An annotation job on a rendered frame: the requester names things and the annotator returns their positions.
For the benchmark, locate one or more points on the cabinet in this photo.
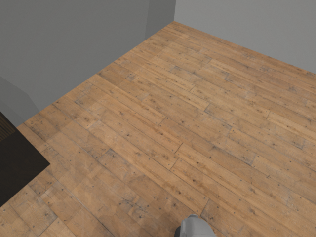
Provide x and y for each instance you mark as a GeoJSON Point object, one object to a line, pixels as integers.
{"type": "Point", "coordinates": [20, 163]}

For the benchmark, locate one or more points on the right robot thigh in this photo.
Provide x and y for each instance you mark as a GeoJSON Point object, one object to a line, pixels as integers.
{"type": "Point", "coordinates": [195, 227]}

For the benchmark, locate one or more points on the drawer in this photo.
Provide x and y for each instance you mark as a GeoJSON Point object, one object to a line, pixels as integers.
{"type": "Point", "coordinates": [5, 129]}

